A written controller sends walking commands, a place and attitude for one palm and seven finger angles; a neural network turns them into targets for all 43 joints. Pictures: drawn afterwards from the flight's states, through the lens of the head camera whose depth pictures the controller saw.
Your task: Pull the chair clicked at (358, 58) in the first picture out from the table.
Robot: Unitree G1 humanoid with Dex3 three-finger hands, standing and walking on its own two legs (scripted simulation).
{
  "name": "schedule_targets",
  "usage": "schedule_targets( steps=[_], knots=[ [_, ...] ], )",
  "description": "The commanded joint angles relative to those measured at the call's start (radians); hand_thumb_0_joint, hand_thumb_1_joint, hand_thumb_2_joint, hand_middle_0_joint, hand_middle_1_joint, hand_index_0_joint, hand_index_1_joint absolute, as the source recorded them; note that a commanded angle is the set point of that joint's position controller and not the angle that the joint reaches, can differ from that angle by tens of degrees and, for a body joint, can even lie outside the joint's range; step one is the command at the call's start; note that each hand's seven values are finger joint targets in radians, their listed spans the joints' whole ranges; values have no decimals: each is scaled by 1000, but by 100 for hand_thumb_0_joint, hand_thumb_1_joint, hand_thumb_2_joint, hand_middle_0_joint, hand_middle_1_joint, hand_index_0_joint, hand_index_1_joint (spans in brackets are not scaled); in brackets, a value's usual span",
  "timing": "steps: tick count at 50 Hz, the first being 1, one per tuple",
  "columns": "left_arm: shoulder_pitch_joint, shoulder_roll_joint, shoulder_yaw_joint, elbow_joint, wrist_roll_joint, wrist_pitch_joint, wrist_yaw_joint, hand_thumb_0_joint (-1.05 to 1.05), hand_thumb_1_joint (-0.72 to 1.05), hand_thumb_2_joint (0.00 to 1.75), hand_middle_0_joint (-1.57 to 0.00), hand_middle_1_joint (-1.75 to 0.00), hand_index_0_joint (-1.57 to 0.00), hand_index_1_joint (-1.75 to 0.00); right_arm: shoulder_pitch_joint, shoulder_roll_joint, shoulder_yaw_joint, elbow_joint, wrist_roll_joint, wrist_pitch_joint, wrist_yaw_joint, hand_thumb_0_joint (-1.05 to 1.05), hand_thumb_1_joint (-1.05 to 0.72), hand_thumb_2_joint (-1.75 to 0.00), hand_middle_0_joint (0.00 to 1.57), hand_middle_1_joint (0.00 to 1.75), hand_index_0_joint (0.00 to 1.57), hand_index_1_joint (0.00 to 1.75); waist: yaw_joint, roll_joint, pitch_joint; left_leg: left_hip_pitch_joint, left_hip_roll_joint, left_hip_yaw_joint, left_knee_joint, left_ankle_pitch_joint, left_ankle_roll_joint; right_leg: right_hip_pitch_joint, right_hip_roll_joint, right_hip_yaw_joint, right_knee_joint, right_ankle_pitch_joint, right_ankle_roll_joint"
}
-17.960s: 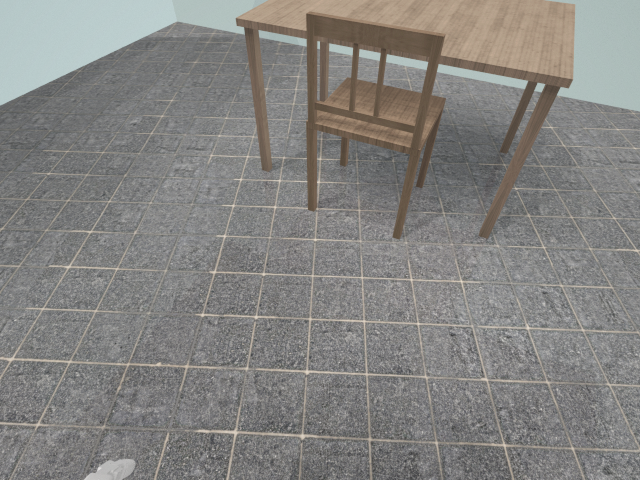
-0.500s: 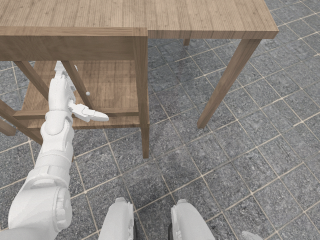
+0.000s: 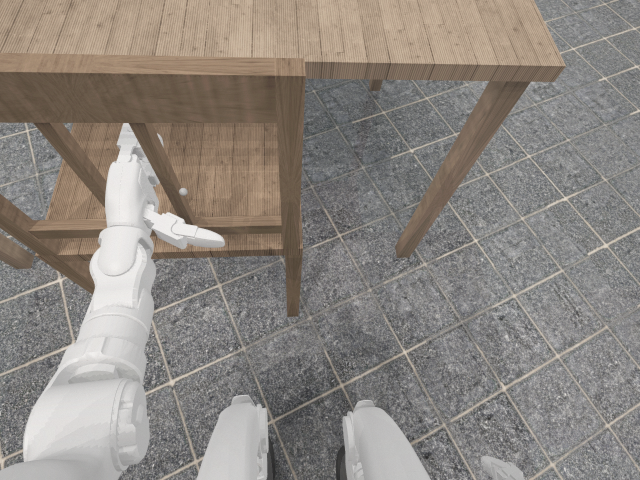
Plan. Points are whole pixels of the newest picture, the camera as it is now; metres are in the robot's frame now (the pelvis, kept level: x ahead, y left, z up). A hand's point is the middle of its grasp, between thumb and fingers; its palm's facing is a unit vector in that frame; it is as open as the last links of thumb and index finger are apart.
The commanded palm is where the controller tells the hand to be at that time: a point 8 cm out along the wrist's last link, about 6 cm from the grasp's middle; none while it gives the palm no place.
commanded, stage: hook a spindle and tug to test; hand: left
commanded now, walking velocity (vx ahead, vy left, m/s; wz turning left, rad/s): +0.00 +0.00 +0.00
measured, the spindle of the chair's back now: (93, 180) +0.49 +0.27 +0.01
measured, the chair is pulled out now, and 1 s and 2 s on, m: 0.00 0.00 0.07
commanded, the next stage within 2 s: step backward, pulling the chair out in 1.42 s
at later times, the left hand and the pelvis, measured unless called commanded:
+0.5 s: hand (182, 192) +0.46 +0.15 +0.03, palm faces +0.02 -1.00 -0.03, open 11.4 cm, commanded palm +0.43 +0.20 +0.03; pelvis +0.00 +0.00 +0.00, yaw +0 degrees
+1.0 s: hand (182, 194) +0.45 +0.15 +0.03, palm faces +0.02 -1.00 -0.01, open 4.9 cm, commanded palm +0.42 +0.20 +0.03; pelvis +0.00 +0.00 +0.00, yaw +0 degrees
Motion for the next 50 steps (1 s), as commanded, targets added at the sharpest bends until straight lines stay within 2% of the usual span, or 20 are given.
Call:
schedule_targets(
  steps=[1, 2, 3, 4, 8, 11, 13, 14, 20, 21, 23, 26, 28, 29, 30, 36, 40, 44, 48, 50],
  knots=[
    [-371, 165, 13, -210, -5, -83, 14, 0, -50, 30, -15, -35, -15, -35, 115, -163, -59, -67, 1, -16, -12, 0, -90, -90, 20, 30, 20, 30, -21, 55, -484, 473, -12, -59, -118, 329, -5, 106, 12, 19, -170, 305, -15],
    [-392, 164, 6, -206, -3, -86, 16, 0, -50, 30, -17, -41, -17, -41, 119, -165, -59, -61, -1, -17, -12, 0, -90, -90, 20, 30, 20, 30, -31, 60, -477, 482, -10, -65, -117, 333, -4, 88, 11, 16, -166, 303, -17],
    [-391, 158, 6, -200, -1, -85, 16, 0, -50, 30, -18, -46, -18, -46, 119, -163, -59, -61, -1, -17, -11, 0, -90, -90, 20, 30, 20, 30, -25, 70, -478, 479, -11, -62, -117, 327, -6, 88, 11, 14, -166, 296, -16],
    [-392, 185, 22, -191, 4, -86, 18, 0, -50, 30, -20, -52, -20, -52, 121, -168, -59, -59, -2, -14, -12, 0, -90, -90, 20, 30, 20, 30, -23, 54, -479, 473, -9, -67, -118, 326, -7, 92, 11, 14, -163, 293, -17],
    [-391, 165, 9, -217, 3, -85, 20, 0, -50, 30, -27, -74, -27, -74, 120, -164, -60, -65, -2, -12, -11, 0, -90, -90, 20, 30, 20, 30, -19, 82, -522, 505, -11, -63, -115, 361, -7, 100, 12, 15, -160, 321, -19],
    [-369, 180, 27, -196, -6, -72, 18, 0, -50, 30, -32, -90, -32, -90, 120, -163, -58, -65, -1, -8, -11, 0, -90, -90, 20, 30, 20, 30, -21, 35, -503, 450, -15, -50, -112, 335, -1, 144, 12, 24, -172, 329, -12],
    [-358, 200, 41, -212, -3, -74, 18, 0, -39, 35, -36, -101, -36, -101, 119, -164, -56, -70, -1, -8, -11, 0, -90, -90, 20, 30, 20, 30, -7, 60, -513, 454, -15, -51, -116, 349, -4, 148, 11, 24, -163, 340, -16],
    [-338, 173, 24, -212, -3, -71, 17, 0, -33, 37, -38, -107, -38, -107, 118, -159, -57, -75, 1, -7, -8, 0, -90, -90, 20, 30, 20, 30, -8, 53, -517, 457, -16, -49, -118, 349, -3, 155, 11, 23, -167, 342, -15],
    [-351, 187, 30, -219, -11, -76, 12, 0, 0, 52, -48, -140, -48, -140, 119, -162, -57, -69, 3, -8, -12, 0, -90, -90, 20, 30, 20, 30, -22, 21, -476, 434, -14, -47, -119, 328, 0, 155, 13, 27, -176, 334, -12],
    [-352, 166, 13, -228, -8, -78, 10, 0, 6, 54, -50, -145, -50, -145, 119, -159, -59, -70, 2, -9, -11, 0, -90, -90, 20, 30, 20, 30, -20, 41, -485, 445, -15, -47, -120, 329, -2, 147, 12, 25, -175, 332, -13],
    [-349, 136, -7, -253, -15, -83, 9, 0, 17, 59, -50, -145, -50, -145, 118, -157, -61, -69, 3, -14, -8, 0, -90, -90, 20, 30, 20, 30, -15, 78, -502, 496, -13, -53, -124, 354, -6, 126, 13, 20, -176, 331, -17],
    [-347, 158, 6, -239, -14, -81, 14, 0, 34, 66, -50, -145, -50, -145, 118, -162, -62, -61, 2, -13, -10, 0, -90, -90, 20, 30, 20, 30, -19, 57, -481, 478, -11, -55, -125, 334, -6, 123, 13, 18, -178, 315, -16],
    [-349, 140, -8, -240, -10, -80, 17, 0, 45, 71, -50, -145, -50, -145, 120, -161, -62, -63, 2, -14, -9, 0, -90, -90, 20, 30, 20, 30, -21, 55, -483, 487, -12, -59, -127, 341, -6, 114, 12, 15, -174, 316, -16],
    [-319, 154, 11, -230, -11, -75, 21, 0, 51, 73, -50, -145, -50, -145, 118, -161, -62, -63, 1, -14, -8, 0, -90, -90, 20, 30, 20, 30, -9, 58, -484, 482, -13, -55, -128, 341, -6, 126, 13, 16, -177, 319, -18],
    [-316, 156, 10, -231, -10, -74, 21, 0, 56, 76, -50, -145, -50, -145, 116, -162, -61, -67, 1, -13, -8, 0, -90, -90, 20, 30, 20, 30, -14, 42, -479, 472, -13, -53, -127, 339, -5, 131, 13, 19, -178, 324, -16],
    [-321, 143, -5, -245, -10, -83, 14, 0, 90, 90, -50, -145, -50, -145, 111, -160, -62, -70, 3, -12, -7, 0, -90, -90, 20, 30, 20, 30, -14, 57, -479, 481, -13, -53, -128, 343, -7, 130, 13, 19, -177, 327, -18],
    [-302, 166, 17, -246, -20, -79, 8, 0, 90, 90, -50, -145, -50, -145, 104, -164, -61, -71, 3, -13, -8, 0, -90, -90, 20, 30, 20, 30, -8, 41, -482, 464, -14, -52, -129, 326, -6, 143, 12, 21, -178, 319, -16],
    [-223, 130, -2, -284, -28, -74, 4, 0, 90, 90, -50, -145, -50, -145, 99, -158, -63, -88, 7, -14, -4, 0, -90, -90, 20, 30, 20, 30, 11, 53, -509, 501, -13, -51, -137, 373, -10, 156, 13, 16, -175, 352, -19],
    [-205, 113, -25, -305, -23, -65, 9, 0, 90, 90, -50, -145, -50, -145, 94, -158, -63, -91, 9, -14, -1, 0, -90, -90, 20, 30, 20, 30, 2, 59, -479, 503, -10, -51, -141, 365, -10, 137, 14, 14, -179, 344, -18],
    [-183, 115, -21, -312, -23, -62, 12, 0, 90, 90, -50, -145, -50, -145, 96, -156, -63, -94, 9, -14, -1, 0, -90, -90, 20, 30, 20, 30, 9, 51, -479, 490, -12, -49, -140, 372, -10, 153, 14, 15, -175, 357, -18]
  ],
)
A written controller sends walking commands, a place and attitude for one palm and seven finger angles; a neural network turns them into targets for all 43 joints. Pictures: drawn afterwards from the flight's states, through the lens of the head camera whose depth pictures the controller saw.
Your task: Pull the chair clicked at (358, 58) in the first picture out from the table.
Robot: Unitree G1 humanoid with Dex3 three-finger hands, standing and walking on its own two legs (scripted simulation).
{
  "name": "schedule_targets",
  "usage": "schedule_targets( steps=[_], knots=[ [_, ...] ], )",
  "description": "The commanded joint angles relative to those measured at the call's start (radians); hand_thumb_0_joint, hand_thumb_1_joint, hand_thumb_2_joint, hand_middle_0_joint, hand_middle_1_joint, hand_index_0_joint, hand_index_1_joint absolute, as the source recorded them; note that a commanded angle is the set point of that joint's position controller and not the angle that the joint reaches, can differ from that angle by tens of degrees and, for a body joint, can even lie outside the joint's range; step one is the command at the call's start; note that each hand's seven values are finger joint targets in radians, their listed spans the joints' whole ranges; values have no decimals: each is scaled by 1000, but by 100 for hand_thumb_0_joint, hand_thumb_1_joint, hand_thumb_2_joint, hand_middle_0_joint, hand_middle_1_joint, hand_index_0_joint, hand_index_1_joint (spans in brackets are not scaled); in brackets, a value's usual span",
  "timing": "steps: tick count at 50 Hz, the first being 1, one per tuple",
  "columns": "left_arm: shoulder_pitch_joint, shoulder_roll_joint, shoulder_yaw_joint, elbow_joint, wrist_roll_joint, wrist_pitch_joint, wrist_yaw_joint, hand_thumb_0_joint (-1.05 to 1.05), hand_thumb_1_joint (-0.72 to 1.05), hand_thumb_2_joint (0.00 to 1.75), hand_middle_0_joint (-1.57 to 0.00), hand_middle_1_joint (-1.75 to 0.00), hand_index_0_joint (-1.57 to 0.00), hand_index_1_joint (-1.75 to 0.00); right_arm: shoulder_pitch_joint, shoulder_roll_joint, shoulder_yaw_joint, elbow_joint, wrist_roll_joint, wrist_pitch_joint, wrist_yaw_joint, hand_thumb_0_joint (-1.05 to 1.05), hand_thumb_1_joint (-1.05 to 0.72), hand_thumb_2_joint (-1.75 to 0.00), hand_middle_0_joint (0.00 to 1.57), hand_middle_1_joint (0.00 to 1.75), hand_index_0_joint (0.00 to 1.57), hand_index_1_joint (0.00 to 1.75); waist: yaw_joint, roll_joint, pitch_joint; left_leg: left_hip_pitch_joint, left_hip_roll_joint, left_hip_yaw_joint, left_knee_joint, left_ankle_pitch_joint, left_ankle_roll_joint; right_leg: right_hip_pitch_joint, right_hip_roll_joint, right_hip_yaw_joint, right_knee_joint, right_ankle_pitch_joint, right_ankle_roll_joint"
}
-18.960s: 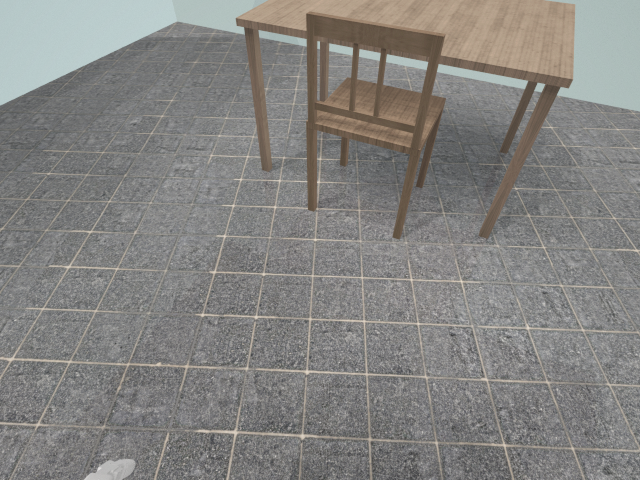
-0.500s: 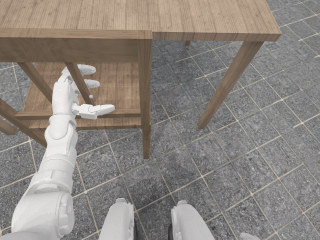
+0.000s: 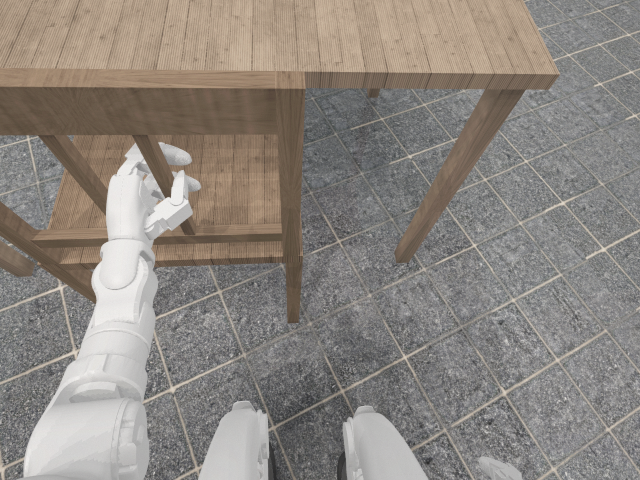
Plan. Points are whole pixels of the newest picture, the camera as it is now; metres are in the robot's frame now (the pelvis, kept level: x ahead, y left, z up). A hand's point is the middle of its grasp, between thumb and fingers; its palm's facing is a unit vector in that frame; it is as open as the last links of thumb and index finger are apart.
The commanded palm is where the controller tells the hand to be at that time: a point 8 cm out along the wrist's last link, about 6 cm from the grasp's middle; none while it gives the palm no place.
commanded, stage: hook a spindle and tug to test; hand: left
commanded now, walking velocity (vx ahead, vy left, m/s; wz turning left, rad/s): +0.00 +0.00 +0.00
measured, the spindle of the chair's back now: (96, 190) +0.48 +0.27 +0.01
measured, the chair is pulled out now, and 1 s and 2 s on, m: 0.00 0.07 0.22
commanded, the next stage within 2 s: step backward, pulling the chair out in 0.42 s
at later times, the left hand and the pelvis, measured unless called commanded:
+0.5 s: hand (175, 228) +0.41 +0.16 +0.03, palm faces +0.01 -1.00 -0.01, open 5.0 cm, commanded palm +0.39 +0.20 +0.02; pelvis +0.01 +0.00 +0.01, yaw +0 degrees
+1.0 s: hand (182, 241) +0.39 +0.15 +0.04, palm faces +0.02 -0.99 -0.11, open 4.8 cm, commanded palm +0.35 +0.19 +0.04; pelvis +0.00 +0.02 +0.10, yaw -3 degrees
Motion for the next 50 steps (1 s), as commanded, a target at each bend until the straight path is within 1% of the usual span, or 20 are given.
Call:
schedule_targets(
  steps=[1, 5, 14, 16, 17, 19, 22, 24, 25, 26, 27, 28, 30, 32, 33, 36, 37, 40, 45, 50],
  knots=[
    [-244, 142, 3, -225, 0, -79, -4, 0, 90, 90, -50, -145, -50, -145, 90, -163, -61, -81, 3, -21, -10, 0, -90, -90, 20, 30, 20, 30, 6, 33, -456, 460, -14, -54, -124, 380, -12, 141, 11, 7, -163, 367, -22],
    [-161, 115, -10, -297, -15, -77, -10, 0, 90, 90, -50, -145, -50, -145, 84, -157, -64, -96, 7, -27, -6, 0, -90, -90, 20, 30, 20, 30, 24, 33, -496, 487, -15, -48, -129, 437, -14, 187, 9, 5, -161, 426, -21],
    [11, 117, 2, -399, -40, -70, -17, 0, 90, 90, -50, -145, -50, -145, 66, -150, -64, -115, 12, -41, -4, 0, -90, -90, 20, 30, 20, 30, 50, 24, -475, 468, -17, -34, -138, 473, -13, 251, 8, 14, -161, 498, -19],
    [50, 104, -4, -382, -45, -65, -23, 0, 90, 90, -50, -145, -50, -145, 61, -148, -64, -117, 15, -44, -5, 0, -90, -90, 20, 30, 20, 30, 43, -23, -438, 429, -20, -27, -138, 447, -10, 263, 6, 16, -168, 504, -14],
    [44, 128, 14, -391, -43, -69, -21, 0, 90, 90, -50, -145, -50, -145, 61, -153, -65, -114, 15, -47, -8, 0, -90, -90, 20, 30, 20, 30, 46, -1, -435, 436, -17, -33, -135, 454, -11, 243, 7, 14, -158, 497, -18],
    [26, 92, -22, -417, -41, -72, -23, 0, 90, 90, -50, -145, -50, -145, 55, -147, -63, -116, 13, -48, -6, 0, -90, -90, 20, 30, 20, 30, 43, 40, -435, 468, -17, -34, -135, 464, -15, 215, 5, 10, -157, 482, -18],
    [-7, 109, -14, -409, -35, -72, -19, 0, 90, 90, -50, -145, -50, -145, 58, -153, -66, -107, 12, -53, -12, 0, -90, -90, 20, 30, 20, 30, 32, 27, -424, 468, -14, -44, -125, 463, -15, 190, 5, 7, -149, 468, -20],
    [-50, 60, -64, -408, -31, -69, -20, 0, 90, 90, -50, -145, -50, -145, 50, -150, -65, -101, 10, -55, -13, 0, -90, -90, 20, 30, 20, 30, 15, 43, -422, 489, -12, -51, -123, 452, -19, 150, 2, 1, -150, 439, -17],
    [-61, 86, -40, -420, -31, -71, -18, 0, 90, 90, -50, -145, -50, -145, 51, -155, -67, -97, 10, -56, -16, 0, -90, -90, 20, 30, 20, 30, 24, 47, -439, 494, -11, -55, -120, 452, -21, 151, 2, 1, -145, 432, -20],
    [-61, 39, -79, -370, -28, -62, -21, 0, 90, 90, -50, -145, -50, -145, 47, -150, -66, -94, 9, -57, -16, 0, -90, -90, 20, 30, 20, 30, 8, 33, -410, 477, -14, -54, -115, 427, -20, 130, 1, -2, -148, 413, -18],
    [-172, 297, 0, -527, 78, 51, 93, 0, 90, 90, -50, -145, -50, -145, 108, -139, -57, -186, 59, 7, -49, 0, -90, -90, 20, 30, 20, 30, 76, 68, -631, 783, 1, -20, -314, 411, 4, 506, -49, 80, -341, 482, -32],
    [-236, 259, -51, -648, 82, 94, 134, 0, 90, 90, -50, -145, -50, -145, 117, -134, -66, -193, 72, 17, -79, 0, -90, -90, 20, 30, 20, 30, 57, 139, -652, 872, -9, -11, -358, 456, 7, 575, -46, 94, -404, 617, -20],
    [-108, 195, -73, -565, 90, 165, 172, 0, 90, 90, -50, -145, -50, -145, 92, -126, -61, -183, 76, 21, -106, 0, -90, -90, 20, 30, 20, 30, 53, 134, -573, 861, 2, -29, -381, 532, 3, 568, -58, 88, -409, 727, -13],
    [-3, 120, -131, -396, 94, 234, 188, 0, 90, 90, -50, -145, -50, -145, 73, -124, -50, -154, 80, 37, -121, 0, -90, -90, 20, 30, 20, 30, 53, 47, -437, 802, 24, -46, -428, 553, 8, 591, -66, 88, -442, 749, 5],
    [-13, 103, -150, -349, 100, 255, 194, 0, 90, 90, -50, -145, -50, -145, 75, -125, -47, -139, 82, 42, -128, 0, -90, -90, 20, 30, 20, 30, 45, 4, -364, 785, 42, -54, -465, 557, 10, 612, -74, 79, -460, 759, 11],
    [-77, 101, -165, -221, 105, 271, 205, 0, 90, 90, -50, -145, -50, -145, 76, -140, -46, -109, 78, 42, -142, 0, -90, -90, 20, 30, 20, 30, 47, -44, -290, 820, 83, -66, -540, 645, 13, 670, -85, 92, -523, 819, 33],
    [-127, 134, -140, -215, 105, 255, 208, 0, 90, 90, -50, -145, -50, -145, 75, -145, -51, -100, 71, 37, -147, 0, -90, -90, 20, 30, 20, 30, 50, -15, -291, 854, 94, -63, -554, 690, 12, 664, -88, 89, -540, 823, 34],
    [-136, 91, -174, -106, 110, 230, 201, 0, 90, 90, -50, -145, -50, -145, 75, -137, -54, -68, 63, 29, -147, 0, -90, -90, 20, 30, 20, 30, 56, 100, -250, 942, 136, -96, -611, 792, 16, 657, -79, 78, -554, 703, 26],
    [-133, 73, -186, -59, 108, 192, 190, 0, 90, 90, -50, -145, -50, -145, 41, -127, -59, -51, 49, 8, -139, 0, -90, -90, 20, 30, 20, 30, 72, 261, -194, 1081, 204, -158, -709, 876, 37, 605, -56, 54, -535, 317, 9],
    [-66, 79, -166, -95, 108, 172, 184, 0, 90, 90, -50, -145, -50, -145, 9, -129, -60, -50, 32, -19, -127, 0, -90, -90, 20, 30, 20, 30, 87, 243, -173, 1085, 247, -166, -739, 891, 53, 680, -63, 52, -569, 294, 0]
  ],
)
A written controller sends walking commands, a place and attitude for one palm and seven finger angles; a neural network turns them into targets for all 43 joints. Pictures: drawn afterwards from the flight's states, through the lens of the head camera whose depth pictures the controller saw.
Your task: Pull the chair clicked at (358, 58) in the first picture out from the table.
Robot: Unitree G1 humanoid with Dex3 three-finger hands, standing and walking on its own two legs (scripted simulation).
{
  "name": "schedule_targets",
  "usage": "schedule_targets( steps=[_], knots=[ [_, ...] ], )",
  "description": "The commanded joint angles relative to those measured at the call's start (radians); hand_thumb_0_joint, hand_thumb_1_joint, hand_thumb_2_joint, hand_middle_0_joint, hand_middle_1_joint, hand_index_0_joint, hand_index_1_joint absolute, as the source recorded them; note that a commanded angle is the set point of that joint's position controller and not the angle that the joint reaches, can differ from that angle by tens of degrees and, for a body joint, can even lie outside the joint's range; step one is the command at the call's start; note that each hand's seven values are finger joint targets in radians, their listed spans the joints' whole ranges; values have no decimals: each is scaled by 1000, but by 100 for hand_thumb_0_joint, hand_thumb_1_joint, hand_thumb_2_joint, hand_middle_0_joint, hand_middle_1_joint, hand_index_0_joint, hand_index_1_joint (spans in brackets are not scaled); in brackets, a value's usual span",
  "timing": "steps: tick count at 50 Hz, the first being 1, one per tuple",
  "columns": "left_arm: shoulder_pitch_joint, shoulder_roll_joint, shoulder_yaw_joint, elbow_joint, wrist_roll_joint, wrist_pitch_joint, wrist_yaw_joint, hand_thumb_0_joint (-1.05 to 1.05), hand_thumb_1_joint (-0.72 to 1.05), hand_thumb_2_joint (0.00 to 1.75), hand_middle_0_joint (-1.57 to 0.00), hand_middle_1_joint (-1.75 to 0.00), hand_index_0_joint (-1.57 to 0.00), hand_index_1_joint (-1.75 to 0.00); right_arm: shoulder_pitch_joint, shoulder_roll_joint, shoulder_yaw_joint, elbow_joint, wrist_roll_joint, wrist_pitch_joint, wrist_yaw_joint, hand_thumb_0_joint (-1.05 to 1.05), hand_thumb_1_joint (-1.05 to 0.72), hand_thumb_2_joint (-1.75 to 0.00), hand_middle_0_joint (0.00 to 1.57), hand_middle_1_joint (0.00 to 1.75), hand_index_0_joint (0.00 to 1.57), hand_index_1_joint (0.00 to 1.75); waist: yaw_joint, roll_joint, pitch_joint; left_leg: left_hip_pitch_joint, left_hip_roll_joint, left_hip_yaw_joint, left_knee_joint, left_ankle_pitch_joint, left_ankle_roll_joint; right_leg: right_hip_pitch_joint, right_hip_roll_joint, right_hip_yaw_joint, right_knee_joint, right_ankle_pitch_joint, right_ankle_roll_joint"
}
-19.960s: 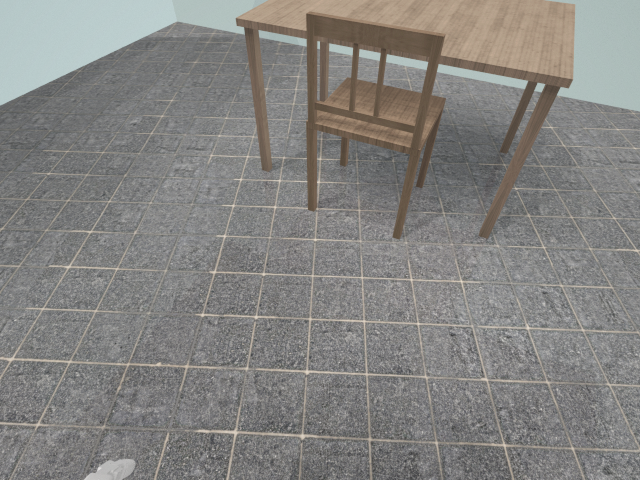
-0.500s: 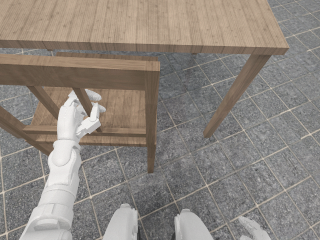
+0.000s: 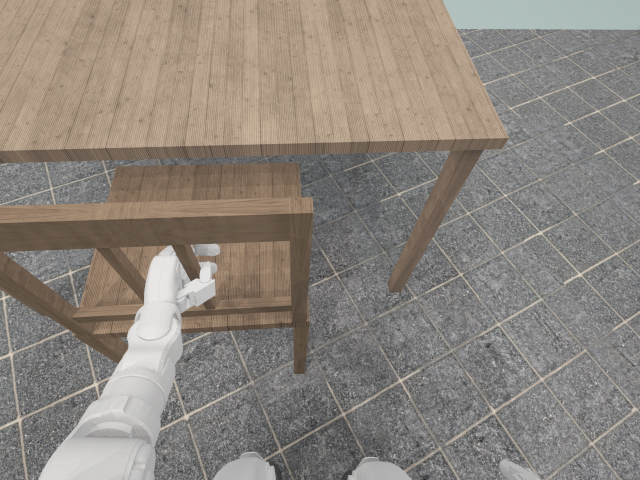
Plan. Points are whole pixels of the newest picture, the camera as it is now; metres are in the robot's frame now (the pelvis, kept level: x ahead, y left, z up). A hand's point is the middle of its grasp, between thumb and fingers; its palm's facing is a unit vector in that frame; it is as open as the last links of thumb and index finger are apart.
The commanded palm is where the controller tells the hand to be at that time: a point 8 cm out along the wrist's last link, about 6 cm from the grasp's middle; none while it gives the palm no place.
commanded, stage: step backward, pulling the chair out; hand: left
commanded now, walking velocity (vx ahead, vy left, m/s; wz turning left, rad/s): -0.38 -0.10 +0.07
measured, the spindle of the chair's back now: (134, 279) +0.40 +0.27 -0.09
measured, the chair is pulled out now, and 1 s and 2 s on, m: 0.07 0.22 0.36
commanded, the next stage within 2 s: none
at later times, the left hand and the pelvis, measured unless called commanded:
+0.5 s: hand (244, 351) +0.28 +0.09 -0.05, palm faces -0.04 -0.98 -0.17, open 4.9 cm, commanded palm +0.28 +0.15 -0.05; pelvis -0.06 -0.01 +0.01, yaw +1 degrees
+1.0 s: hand (239, 382) +0.24 +0.10 -0.05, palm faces +0.02 -0.98 -0.18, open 5.0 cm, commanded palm +0.23 +0.16 -0.05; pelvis -0.11 -0.02 +0.01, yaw +1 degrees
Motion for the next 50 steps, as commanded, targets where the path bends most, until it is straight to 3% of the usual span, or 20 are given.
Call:
schedule_targets(
  steps=[1, 6, 8, 12, 17, 21, 23, 26, 29, 32, 35, 37, 39, 40, 41, 42, 44, 46, 47, 50],
  knots=[
    [-186, 136, -14, -216, 60, -52, 19, 0, 90, 90, -50, -145, -50, -145, 19, -138, -39, -77, -9, -45, 0, 0, -90, -90, 20, 30, 20, 30, 44, 274, -383, 391, 259, -269, -154, 663, 33, 108, -36, 13, -23, 110, -13],
    [-159, 145, -4, -230, 55, -59, 18, 0, 90, 90, -50, -145, -50, -145, 34, -135, -54, -69, 7, -63, -16, 0, -90, -90, 20, 30, 20, 30, 30, 73, -456, 323, 195, -189, -101, 464, -10, 238, -78, 67, -120, 516, -14],
    [-177, 159, -8, -213, 57, -59, 28, 0, 90, 90, -50, -145, -50, -145, 46, -137, -57, -52, 12, -68, -24, 0, -90, -90, 20, 30, 20, 30, 20, 74, -476, 322, 165, -158, -94, 400, -32, 251, -115, 102, -123, 605, -21],
    [-233, 206, -8, -172, 63, -67, 48, 0, 90, 90, -50, -145, -50, -145, 33, -145, -55, -25, 18, -79, -36, 0, -90, -90, 20, 30, 20, 30, 19, 104, -430, 292, 113, -121, -96, 223, -46, 244, -165, 152, -184, 550, -3],
    [-284, 208, -32, -106, 58, -61, 61, 0, 90, 90, -50, -145, -50, -145, -5, -154, -47, -6, 35, -88, -39, 0, -90, -90, 20, 30, 20, 30, 27, 5, -339, 242, 38, -114, -73, -35, -51, 200, -236, 222, -338, 279, 12],
    [-291, 124, -94, -83, 52, -54, 56, 0, 90, 90, -50, -145, -50, -145, -18, -150, -33, 7, 38, -113, -46, 0, -90, -90, 20, 30, 20, 30, 30, -35, -314, 284, 53, -141, -151, 42, -37, 179, -190, 146, -335, 159, 10],
    [-289, 100, -111, -73, 51, -57, 55, 0, 90, 90, -50, -145, -50, -145, -17, -159, -32, 10, 37, -125, -53, 0, -90, -90, 20, 30, 20, 30, 32, 37, -302, 303, 105, -203, -234, 112, -15, 156, -112, 81, -263, 127, 8],
    [-318, 54, -145, -91, 35, -57, 42, 0, 90, 90, -50, -145, -50, -145, -36, -146, -22, -12, 38, -138, -47, 0, -90, -90, 20, 30, 20, 30, 45, 68, -275, 259, 200, -292, -353, -87, 33, 136, -44, 51, -148, -83, -3],
    [-341, 43, -144, -122, 38, -44, 45, 0, 90, 90, -50, -145, -50, -145, -52, -148, -16, -14, 17, -148, -51, 0, -90, -90, 20, 30, 20, 30, 55, 206, -254, 214, 295, -408, -433, -196, 68, 119, -26, 33, 46, -80, -24],
    [-331, 67, -120, -128, 41, -43, 47, 0, 90, 90, -50, -145, -50, -145, -27, -149, -18, 4, 2, -163, -51, 0, -90, -90, 20, 30, 20, 30, 52, 166, -280, 286, 297, -363, -356, -51, 74, 136, -29, 35, -7, -65, -21],
    [-332, 31, -147, -122, 53, -42, 41, 0, 90, 90, -50, -145, -50, -145, -13, -145, -17, 13, -1, -181, -42, 0, -90, -90, 20, 30, 20, 30, 43, 159, -259, 268, 268, -314, -309, -45, 56, 182, -29, 29, -103, -33, -19],
    [-322, 64, -122, -123, 56, -39, 42, 0, 90, 90, -50, -145, -50, -145, -7, -159, -28, 23, -2, -185, -44, 0, -90, -90, 20, 30, 20, 30, 46, 115, -279, 225, 237, -279, -269, -35, 38, 232, -34, 30, -138, -8, -19],
    [-312, 80, -109, -118, 60, -38, 46, 0, 90, 90, -50, -145, -50, -145, -23, -145, -33, 12, -3, -186, -39, 0, -90, -90, 20, 30, 20, 30, 47, 28, -257, 158, 160, -202, -194, -128, 2, 230, -96, 114, -216, -38, -35],
    [-308, 103, -95, -114, 65, -42, 51, 0, 90, 90, -50, -145, -50, -145, -23, -137, -37, 10, -1, -188, -40, 0, -90, -90, 20, 30, 20, 30, 41, -68, -248, 152, 88, -152, -95, -185, -33, 175, -175, 223, -305, -118, -69],
    [-314, 128, -86, -108, 70, -42, 60, 0, 90, 90, -50, -145, -50, -145, -34, -125, -36, 22, 2, -185, -38, 0, -90, -90, 20, 30, 20, 30, 45, -139, -255, 203, 19, -102, 88, -170, -72, 86, -299, 336, -414, -229, -116],
    [-283, 152, -65, -78, 74, -25, 71, 0, 90, 90, -50, -145, -50, -145, -50, -138, -46, 34, 2, -178, -35, 0, -90, -90, 20, 30, 20, 30, 70, -149, -245, 220, -18, -125, 303, -185, -89, 16, -376, 388, -483, -280, -172],
    [-293, 113, -71, -89, 76, -8, 68, 0, 90, 90, -50, -145, -50, -145, -89, -115, -25, 39, -12, -178, -23, 0, -90, -90, 20, 30, 20, 30, 88, -124, -261, 46, -20, -206, 442, -218, -90, 197, -410, 364, -406, 27, -211],
    [-288, 129, -37, -104, 79, -15, 71, 0, 90, 90, -50, -145, -50, -145, -84, -108, -14, 52, -12, -186, -20, 0, -90, -90, 20, 30, 20, 30, 73, -101, -309, 37, -7, -218, 355, -197, -98, 352, -360, 223, -277, 391, -171],
    [-284, 144, -35, -104, 79, -7, 74, 0, 90, 90, -50, -145, -50, -145, -81, -123, -15, 56, -6, -182, -23, 0, -90, -90, 20, 30, 20, 30, 69, -95, -311, 64, -6, -210, 278, -218, -96, 369, -358, 195, -247, 511, -160],
    [-260, 88, -64, -105, 70, 9, 69, 0, 90, 90, -50, -145, -50, -145, -40, -129, -15, 66, -2, -174, -33, 0, -90, -90, 20, 30, 20, 30, 66, -178, -333, 136, -15, -158, -5, -191, -96, 437, -319, 154, -233, 624, -119]
  ],
)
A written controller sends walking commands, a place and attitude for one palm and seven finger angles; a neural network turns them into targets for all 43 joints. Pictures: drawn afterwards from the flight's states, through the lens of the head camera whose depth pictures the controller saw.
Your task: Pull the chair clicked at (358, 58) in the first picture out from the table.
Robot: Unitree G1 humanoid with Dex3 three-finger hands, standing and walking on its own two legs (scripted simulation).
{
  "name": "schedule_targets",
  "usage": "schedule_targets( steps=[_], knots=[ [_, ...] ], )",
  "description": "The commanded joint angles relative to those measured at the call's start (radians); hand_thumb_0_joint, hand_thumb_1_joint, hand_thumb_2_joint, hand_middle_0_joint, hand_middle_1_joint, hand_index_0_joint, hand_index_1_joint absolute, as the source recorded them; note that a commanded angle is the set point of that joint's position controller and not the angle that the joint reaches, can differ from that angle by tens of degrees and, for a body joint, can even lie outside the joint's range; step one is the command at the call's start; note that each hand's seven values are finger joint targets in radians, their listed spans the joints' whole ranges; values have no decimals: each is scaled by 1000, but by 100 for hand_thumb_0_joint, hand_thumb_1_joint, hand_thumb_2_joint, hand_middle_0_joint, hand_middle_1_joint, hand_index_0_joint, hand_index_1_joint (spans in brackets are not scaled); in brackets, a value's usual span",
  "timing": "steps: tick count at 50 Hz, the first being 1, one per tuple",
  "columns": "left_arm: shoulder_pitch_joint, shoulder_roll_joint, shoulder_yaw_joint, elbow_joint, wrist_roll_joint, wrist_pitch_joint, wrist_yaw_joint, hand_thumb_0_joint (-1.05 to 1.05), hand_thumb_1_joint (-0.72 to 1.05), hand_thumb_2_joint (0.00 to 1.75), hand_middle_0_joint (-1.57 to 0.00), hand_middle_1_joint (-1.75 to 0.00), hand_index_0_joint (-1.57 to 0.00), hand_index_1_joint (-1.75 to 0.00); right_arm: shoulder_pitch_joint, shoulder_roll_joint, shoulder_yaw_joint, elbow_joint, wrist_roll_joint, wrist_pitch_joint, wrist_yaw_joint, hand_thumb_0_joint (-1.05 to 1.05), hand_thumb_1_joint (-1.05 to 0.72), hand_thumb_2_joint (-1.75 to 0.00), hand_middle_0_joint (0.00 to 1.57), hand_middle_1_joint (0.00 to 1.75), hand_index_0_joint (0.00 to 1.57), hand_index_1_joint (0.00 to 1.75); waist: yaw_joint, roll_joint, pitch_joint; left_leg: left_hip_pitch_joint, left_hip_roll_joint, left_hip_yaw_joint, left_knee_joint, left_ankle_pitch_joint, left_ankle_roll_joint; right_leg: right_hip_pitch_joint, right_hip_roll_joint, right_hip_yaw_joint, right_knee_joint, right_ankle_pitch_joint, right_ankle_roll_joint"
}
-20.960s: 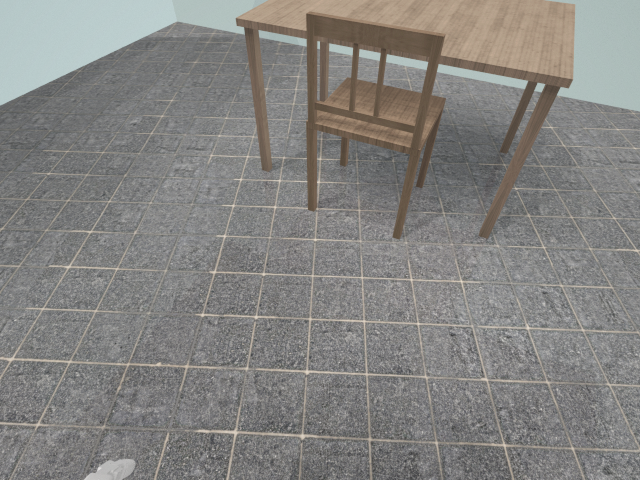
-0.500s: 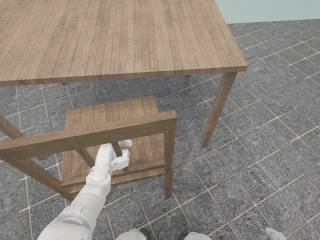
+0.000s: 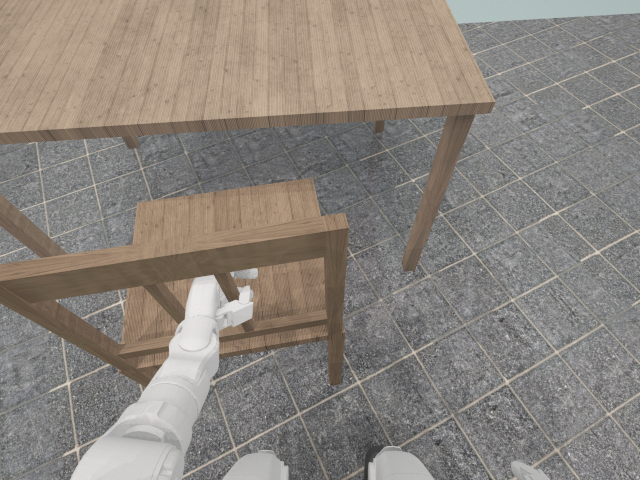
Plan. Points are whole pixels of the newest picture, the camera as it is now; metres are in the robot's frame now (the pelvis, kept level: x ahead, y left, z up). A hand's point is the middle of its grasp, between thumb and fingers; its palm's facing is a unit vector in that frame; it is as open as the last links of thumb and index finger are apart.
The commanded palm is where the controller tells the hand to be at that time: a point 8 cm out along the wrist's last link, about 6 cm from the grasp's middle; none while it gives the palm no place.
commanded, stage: step backward, pulling the chair out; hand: left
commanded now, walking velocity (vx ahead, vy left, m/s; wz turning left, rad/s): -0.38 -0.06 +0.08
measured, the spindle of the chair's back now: (177, 311) +0.36 +0.23 -0.10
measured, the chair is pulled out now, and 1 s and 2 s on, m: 0.22 0.36 0.65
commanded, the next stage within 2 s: stop walking, hand still on the chair in 1.66 s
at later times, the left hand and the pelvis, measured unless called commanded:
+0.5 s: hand (229, 341) +0.30 +0.13 -0.06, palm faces -0.09 -0.98 -0.17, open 4.9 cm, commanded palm +0.28 +0.18 -0.06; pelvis -0.06 +0.03 +0.00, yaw -1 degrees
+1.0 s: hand (215, 423) +0.19 +0.13 -0.06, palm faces -0.09 -0.98 -0.16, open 4.8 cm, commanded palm +0.18 +0.19 -0.06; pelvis -0.17 +0.03 +0.00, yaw +0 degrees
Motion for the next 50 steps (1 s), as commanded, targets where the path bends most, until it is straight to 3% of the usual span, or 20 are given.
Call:
schedule_targets(
  steps=[1, 3, 5, 7, 10, 13, 16, 18, 21, 23, 25, 27, 31, 32, 34, 35, 38, 44, 46, 50],
  knots=[
    [-245, 178, -6, -180, 17, -27, 13, 0, 90, 90, -50, -145, -50, -145, 30, -95, -25, -98, 5, -33, -21, 0, -90, -90, 20, 30, 20, 30, 43, -225, -430, 76, 34, 6, -339, 60, -2, 397, -232, 168, -101, 487, -110],
    [-257, 159, -37, -208, 7, -14, 4, 0, 90, 90, -50, -145, -50, -145, 45, -113, -34, -104, 4, -18, -33, 0, -90, -90, 20, 30, 20, 30, 27, -156, -428, 196, 96, 14, -563, 377, 13, 358, -161, 83, 10, 498, -48],
    [-298, 109, -72, -277, 7, -24, -15, 0, 90, 90, -50, -145, -50, -145, 47, -135, -62, -148, 1, 0, -27, 0, -90, -90, 20, 30, 20, 30, 33, 38, -443, 313, 247, -96, -467, 881, 75, 225, -30, 13, 96, 416, 5],
    [-334, 91, -80, -346, 19, -38, -35, 0, 90, 90, -50, -145, -50, -145, 48, -102, -63, -159, -18, 9, -2, 0, -90, -90, 20, 30, 20, 30, 11, 181, -511, 459, 259, -70, -393, 1136, 88, 158, -3, -8, 130, 300, 4],
    [-262, 69, -87, -355, 40, -39, -42, 0, 90, 90, -50, -145, -50, -145, 24, -95, -63, -189, -29, 20, 29, 0, -90, -90, 20, 30, 20, 30, 26, 243, -409, 379, 315, -102, -383, 1118, 107, 130, 37, -16, 121, -82, -25],
    [-241, 83, -69, -324, 39, -44, -38, 0, 90, 90, -50, -145, -50, -145, 53, -98, -73, -185, -15, 19, 42, 0, -90, -90, 20, 30, 20, 30, 18, 146, -411, 343, 266, -46, -257, 1052, 58, 245, 24, 2, -37, 264, -49],
    [-298, 158, -32, -268, 42, -66, -28, 0, 90, 90, -50, -145, -50, -145, 77, -92, -68, -158, -7, 20, 20, 0, -90, -90, 20, 30, 20, 30, 2, -67, -459, 105, 115, 24, -147, 323, -19, 435, -172, 157, -70, 819, -132],
    [-240, 192, -3, -194, 32, -39, -29, 0, 90, 90, -50, -145, -50, -145, 40, -91, -59, -145, -1, 17, -3, 0, -90, -90, 20, 30, 20, 30, 26, -174, -460, 43, 87, -25, -162, -13, -14, 419, -245, 180, -88, 806, -159],
    [-249, 163, -27, -219, 33, -45, -28, 0, 90, 90, -50, -145, -50, -145, 28, -83, -34, -135, -10, 14, -18, 0, -90, -90, 20, 30, 20, 30, 14, -142, -435, 154, 108, 6, -432, 167, 14, 298, -136, 67, -80, 389, -52],
    [-259, 135, -45, -262, 24, -53, -26, 0, 90, 90, -50, -145, -50, -145, 17, -122, -52, -159, -18, 26, -21, 0, -90, -90, 20, 30, 20, 30, 16, 112, -429, 200, 256, -148, -509, 638, 93, 215, 27, -17, 87, 180, 18],
    [-298, 120, -52, -295, 28, -62, -36, 0, 90, 90, -50, -145, -50, -145, -23, -86, -44, -163, -35, 28, 3, 0, -90, -90, 20, 30, 20, 30, 28, 231, -384, 171, 340, -204, -523, 715, 150, 159, 43, 7, 189, -184, 4],
    [-281, 154, -18, -278, 29, -57, -22, 0, 90, 90, -50, -145, -50, -145, -13, -84, -49, -157, -33, 22, 9, 0, -90, -90, 20, 30, 20, 30, 36, 217, -349, 172, 358, -202, -492, 742, 173, 135, 49, 18, 186, -262, -9],
    [-299, 146, -29, -235, 45, -81, -23, 0, 90, 90, -50, -145, -50, -145, 64, -94, -68, -119, -17, 4, 27, 0, -90, -90, 20, 30, 20, 30, 13, 108, -442, 374, 256, -103, -274, 958, 91, 243, 14, 45, -152, 299, -18],
    [-297, 185, -15, -211, 49, -84, -23, 0, 90, 90, -50, -145, -50, -145, 61, -95, -67, -117, -13, 0, 22, 0, -90, -90, 20, 30, 20, 30, 10, 56, -436, 285, 216, -55, -251, 831, 58, 322, -41, 78, -150, 531, -32],
    [-325, 248, 27, -203, 35, -84, -16, 0, 90, 90, -50, -145, -50, -145, 44, -95, -77, -126, 7, 6, 3, 0, -90, -90, 20, 30, 20, 30, 10, -192, -499, 67, 76, 33, -113, 155, -5, 509, -207, 202, -106, 961, -87],
    [-298, 251, 38, -178, 39, -72, -19, 0, 90, 90, -50, -145, -50, -145, -5, -96, -73, -138, 9, 4, 0, 0, -90, -90, 20, 30, 20, 30, 40, -183, -494, 3, 49, -15, -28, -5, 2, 508, -258, 211, -102, 992, -90],
    [-265, 238, 35, -187, 33, -46, -17, 0, 90, 90, -50, -145, -50, -145, -34, -85, -44, -140, 0, 2, -3, 0, -90, -90, 20, 30, 20, 30, 50, -64, -465, -4, 67, -77, -58, -6, -2, 454, -284, 191, -99, 777, -143],
    [-208, 182, -27, -249, 4, -9, -14, 0, 90, 90, -50, -145, -50, -145, 17, -115, -42, -159, 5, 30, -23, 0, -90, -90, 20, 30, 20, 30, 21, -125, -468, 201, 108, -16, -470, 360, 16, 399, -156, 84, -76, 538, -54],
    [-232, 145, -53, -300, 0, -15, -21, 0, 90, 90, -50, -145, -50, -145, 15, -142, -59, -196, 4, 41, -22, 0, -90, -90, 20, 30, 20, 30, 24, -16, -436, 255, 221, -107, -498, 682, 76, 300, -12, 22, -38, 315, 11],
    [-284, 111, -71, -352, 17, -23, -29, 0, 90, 90, -50, -145, -50, -145, -14, -93, -48, -208, -27, 39, 12, 0, -90, -90, 20, 30, 20, 30, 32, 319, -386, 248, 355, -191, -554, 822, 166, 133, 49, 21, 240, -277, -8]
  ],
)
